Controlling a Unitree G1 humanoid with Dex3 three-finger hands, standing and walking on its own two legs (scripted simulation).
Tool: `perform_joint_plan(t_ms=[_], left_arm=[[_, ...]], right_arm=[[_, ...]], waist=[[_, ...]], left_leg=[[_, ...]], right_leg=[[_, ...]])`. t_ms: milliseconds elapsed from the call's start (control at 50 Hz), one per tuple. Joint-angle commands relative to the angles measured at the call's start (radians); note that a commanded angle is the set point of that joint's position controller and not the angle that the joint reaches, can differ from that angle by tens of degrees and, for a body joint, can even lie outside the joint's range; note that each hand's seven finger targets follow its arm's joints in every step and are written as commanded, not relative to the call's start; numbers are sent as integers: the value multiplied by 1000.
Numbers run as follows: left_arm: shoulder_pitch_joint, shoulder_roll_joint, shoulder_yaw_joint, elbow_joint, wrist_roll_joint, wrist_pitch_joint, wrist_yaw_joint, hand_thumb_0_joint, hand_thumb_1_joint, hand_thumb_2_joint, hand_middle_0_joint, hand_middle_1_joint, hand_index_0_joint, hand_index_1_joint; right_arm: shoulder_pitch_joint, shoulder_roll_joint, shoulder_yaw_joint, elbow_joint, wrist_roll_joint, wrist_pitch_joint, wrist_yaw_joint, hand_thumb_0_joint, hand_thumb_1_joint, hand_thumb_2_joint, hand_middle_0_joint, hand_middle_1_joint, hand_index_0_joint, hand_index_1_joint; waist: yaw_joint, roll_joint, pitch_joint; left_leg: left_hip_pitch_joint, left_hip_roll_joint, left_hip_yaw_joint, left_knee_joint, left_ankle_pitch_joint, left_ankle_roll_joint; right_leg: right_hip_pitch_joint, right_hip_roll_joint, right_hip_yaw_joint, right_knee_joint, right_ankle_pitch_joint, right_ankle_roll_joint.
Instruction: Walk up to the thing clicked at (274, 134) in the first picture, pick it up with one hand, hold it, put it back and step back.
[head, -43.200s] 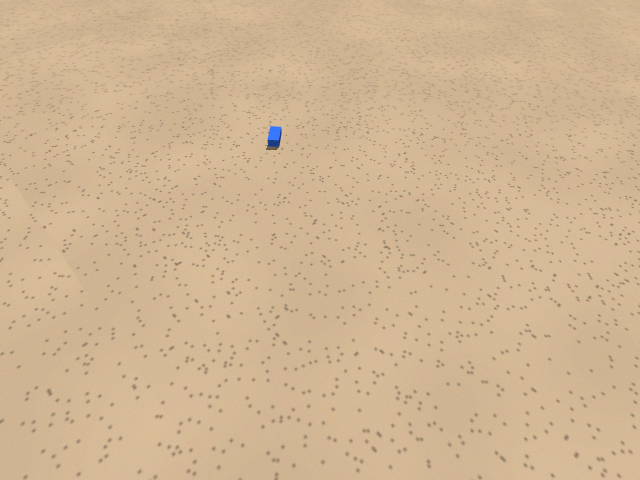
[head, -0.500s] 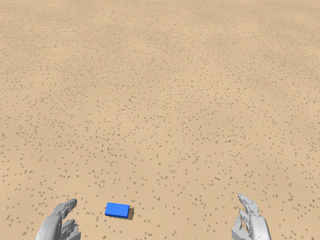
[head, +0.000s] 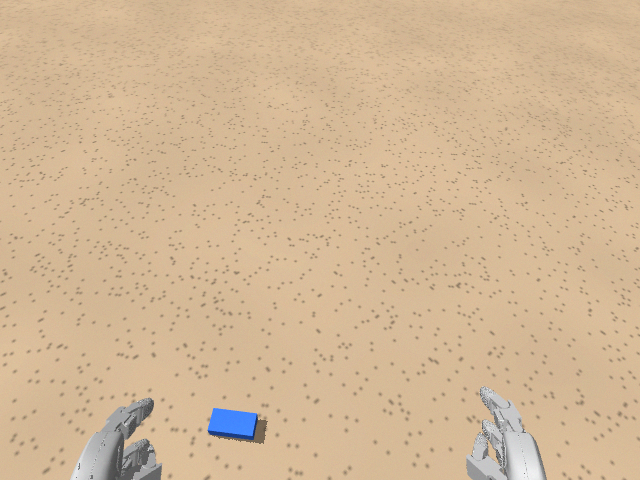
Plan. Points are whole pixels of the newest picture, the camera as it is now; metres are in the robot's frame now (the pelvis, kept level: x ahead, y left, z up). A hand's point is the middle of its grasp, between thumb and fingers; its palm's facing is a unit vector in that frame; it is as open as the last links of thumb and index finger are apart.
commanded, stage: home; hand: left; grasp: from above
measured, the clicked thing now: (233, 423) +0.40 +0.19 -0.69
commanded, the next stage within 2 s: stand in 0.16 s
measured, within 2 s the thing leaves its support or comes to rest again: neither
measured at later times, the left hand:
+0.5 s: hand out of the picture +0.12 +0.23 -0.10, palm faces +0.04 -0.95 -0.32, open 7.4 cm
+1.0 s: hand out of the picture +0.01 +0.24 -0.10, palm faces +0.06 -0.95 -0.32, open 7.4 cm
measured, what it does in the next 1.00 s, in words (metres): rises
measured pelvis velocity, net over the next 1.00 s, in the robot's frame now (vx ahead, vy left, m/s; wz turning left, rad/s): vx -0.02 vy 0.01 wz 0.02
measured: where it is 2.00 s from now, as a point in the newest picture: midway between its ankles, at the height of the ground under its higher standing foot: outside the picture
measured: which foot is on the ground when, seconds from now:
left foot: down 0.00-1.00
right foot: down 0.00-1.00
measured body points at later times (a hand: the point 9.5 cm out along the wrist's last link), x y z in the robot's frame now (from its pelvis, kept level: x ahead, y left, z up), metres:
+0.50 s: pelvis -0.01 +0.00 +0.03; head +0.01 +0.01 +0.48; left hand +0.12 +0.28 -0.08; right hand +0.11 -0.27 -0.08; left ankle +0.00 +0.12 -0.68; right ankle +0.00 -0.14 -0.68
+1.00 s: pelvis -0.02 +0.01 +0.06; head -0.03 +0.01 +0.51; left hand +0.00 +0.29 -0.08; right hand +0.05 -0.26 -0.08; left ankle +0.00 +0.12 -0.68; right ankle +0.00 -0.14 -0.68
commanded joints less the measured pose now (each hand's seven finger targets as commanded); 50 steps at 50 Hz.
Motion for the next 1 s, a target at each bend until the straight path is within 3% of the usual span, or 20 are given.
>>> perform_joint_plan(t_ms=[0, 60, 80, 100, 220, 240, 260, 280, 320, 360, 400, 500, 540, 600, 640, 680, 720, 760, 860, 980], left_arm=[[-41, 105, 52, -228, 6, -50, 7, 0, 900, 900, -200, -301, -200, -301], [9, 93, 53, -159, 5, -41, 6, 0, 900, 900, -200, -301, -200, -300], [-50, 109, 59, -249, 2, -53, 10, 0, 900, 900, -200, -301, -200, -301], [-19, 101, 57, -184, 5, -51, 9, 0, 900, 900, -200, -301, -200, -300], [-7, 103, 59, -196, 4, -52, 9, 0, 900, 900, -200, -301, -200, -300], [-294, 190, 59, 155, 125, -258, 45, 0, 900, 900, -200, -302, -200, -301], [-230, 206, 79, 339, 137, -324, 41, 0, 900, 900, -200, -300, -200, -301], [-214, 208, 72, 374, 125, -358, 35, 0, 900, 900, -200, -300, -200, -301], [-229, 217, 58, 467, 129, -397, 29, 0, 900, 900, -200, -300, -200, -301], [-279, 209, 64, 559, 110, -400, 25, 0, 900, 900, -200, -300, -200, -301], [-292, 210, 64, 646, 105, -417, 26, 0, 900, 900, -200, -300, -200, -301], [-326, 200, 67, 820, 98, -445, 27, 0, 900, 900, -200, -300, -200, -301], [-328, 196, 65, 878, 95, -451, 25, 0, 900, 900, -200, -300, -200, -301], [-321, 191, 60, 962, 92, -452, 23, 0, 900, 900, -200, -300, -200, -301], [-312, 205, 59, 1009, 91, -456, 23, 0, 900, 900, -200, -300, -200, -301], [-327, 204, 57, 1045, 87, -454, 23, 0, 900, 900, -200, -300, -200, -301], [-312, 217, 54, 1083, 89, -459, 23, 0, 900, 900, -200, -300, -200, -301], [-329, 221, 52, 1113, 88, -459, 22, 0, 900, 900, -200, -300, -200, -301], [-318, 230, 46, 1173, 90, -458, 19, 0, 900, 900, -200, -300, -200, -301], [-328, 232, 41, 1205, 90, -467, 20, 0, 900, 900, -200, -300, -200, -301]], right_arm=[[-68, -126, -57, -168, 3, -57, -12, 0, -902, -899, 199, 299, 199, 299], [-57, -132, -62, -157, 3, -57, -13, 0, -902, -899, 199, 299, 199, 299], [-67, -124, -57, -176, 4, -58, -12, 0, -902, -899, 199, 299, 199, 299], [-66, -128, -59, -164, 4, -56, -13, 0, -902, -899, 199, 299, 199, 299], [-60, -123, -59, -170, 4, -55, -13, 0, -902, -899, 199, 299, 199, 299], [-134, -229, -91, 90, -120, 50, 47, 0, -902, -899, 199, 299, 199, 299], [-120, -234, -105, 99, -119, 84, 74, 0, -900, -900, 200, 300, 200, 300], [-125, -243, -111, 72, -126, 102, 86, 0, -900, -900, 200, 300, 200, 300], [-115, -223, -111, 129, -83, 114, 121, 0, -900, -900, 200, 300, 200, 300], [-127, -208, -109, 160, -58, 126, 143, 0, -900, -900, 200, 300, 200, 300], [-135, -200, -118, 198, -49, 139, 154, 0, -900, -900, 200, 300, 200, 300], [-142, -212, -122, 276, -59, 162, 152, 0, -900, -900, 200, 300, 200, 300], [-140, -222, -122, 304, -55, 164, 150, 0, -900, -900, 200, 300, 200, 300], [-147, -233, -120, 345, -52, 173, 142, 0, -900, -900, 200, 300, 200, 300], [-146, -231, -119, 375, -47, 177, 138, 0, -900, -900, 200, 300, 200, 300], [-141, -250, -120, 400, -44, 183, 135, 0, -900, -900, 200, 300, 200, 300], [-150, -245, -119, 420, -38, 189, 135, 0, -900, -900, 200, 300, 200, 300], [-137, -250, -119, 442, -35, 196, 134, 0, -900, -900, 200, 300, 200, 300], [-154, -249, -117, 475, -33, 205, 139, 0, -900, -900, 200, 300, 200, 300], [-154, -239, -111, 503, -29, 205, 145, 0, -900, -900, 200, 300, 200, 300]], waist=[[-5, 26, -72], [-9, 11, -65], [-3, 42, -94], [-8, 11, -75], [-2, 4, -97], [81, -62, 147], [59, -103, 63], [46, -110, 75], [58, -52, 16], [60, -74, 45], [62, -93, 34], [63, -10, 104], [64, 8, 100], [62, 20, 142], [64, -2, 139], [54, 37, 167], [58, -10, 173], [45, -7, 196], [52, -20, 239], [47, -43, 227]], left_leg=[[103, -6, 12, -186, 225, 14], [102, -4, 8, -185, 221, 13], [109, -10, 18, -175, 240, 13], [101, -9, 19, -176, 222, 15], [96, -14, 23, -160, 266, 16], [90, 8, -15, -249, 381, 67], [157, 1, 12, -255, 386, 71], [197, -3, -7, -253, 378, 72], [266, 2, -18, -288, 414, 68], [310, -11, -9, -317, 363, 63], [350, -9, -14, -330, 375, 65], [404, 21, -65, -462, 330, 72], [412, 40, -90, -504, 378, 74], [434, 56, -114, -591, 341, 64], [482, 50, -91, -589, 433, 55], [479, 65, -112, -657, 345, 53], [504, 55, -95, -652, 371, 48], [500, 55, -92, -686, 305, 44], [489, 57, -101, -735, 223, 40], [529, 53, -84, -721, 312, 36]], right_leg=[[34, 30, -42, -137, 190, -31], [29, 31, -42, -133, 181, -32], [40, 28, -37, -138, 204, -32], [34, 30, -38, -142, 188, -30], [54, 26, -35, -138, 228, -30], [256, -63, 53, -205, 197, -60], [275, -76, 112, -222, 183, -97], [216, -72, 142, -252, 204, -114], [316, -90, 128, -221, 327, -101], [288, -91, 124, -274, 265, -84], [317, -101, 126, -320, 300, -74], [337, -77, 83, -374, 227, -50], [404, -76, 67, -385, 280, -46], [433, -69, 57, -436, 269, -41], [469, -86, 70, -478, 332, -45], [482, -77, 58, -505, 289, -37], [502, -91, 64, -541, 314, -38], [509, -92, 65, -565, 282, -34], [514, -95, 64, -605, 230, -33], [522, -111, 75, -645, 247, -31]])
